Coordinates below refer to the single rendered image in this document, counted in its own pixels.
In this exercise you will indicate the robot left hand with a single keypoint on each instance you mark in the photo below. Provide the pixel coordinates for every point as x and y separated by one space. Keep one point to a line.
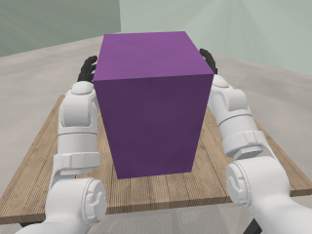
87 69

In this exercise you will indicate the robot right hand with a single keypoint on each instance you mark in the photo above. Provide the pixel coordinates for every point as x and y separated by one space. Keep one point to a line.
209 59

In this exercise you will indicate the left robot upper arm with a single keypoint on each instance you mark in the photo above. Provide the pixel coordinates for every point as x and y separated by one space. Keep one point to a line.
73 206

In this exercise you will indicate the carton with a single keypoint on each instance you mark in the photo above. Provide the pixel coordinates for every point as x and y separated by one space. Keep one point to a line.
152 90

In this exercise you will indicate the right robot upper arm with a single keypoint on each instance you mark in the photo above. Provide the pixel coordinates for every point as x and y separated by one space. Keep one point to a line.
260 185

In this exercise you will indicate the table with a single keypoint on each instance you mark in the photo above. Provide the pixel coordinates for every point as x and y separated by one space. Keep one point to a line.
24 200

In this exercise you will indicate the robot left forearm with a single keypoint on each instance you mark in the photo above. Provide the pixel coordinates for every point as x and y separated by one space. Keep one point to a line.
77 134

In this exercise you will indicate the robot right forearm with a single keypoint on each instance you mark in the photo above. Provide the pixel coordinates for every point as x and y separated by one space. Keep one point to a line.
241 138

